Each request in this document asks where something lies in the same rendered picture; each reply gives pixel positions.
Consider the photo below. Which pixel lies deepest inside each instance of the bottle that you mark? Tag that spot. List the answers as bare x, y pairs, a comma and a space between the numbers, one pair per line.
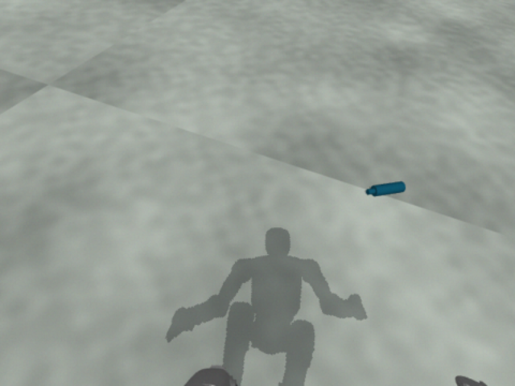
386, 189

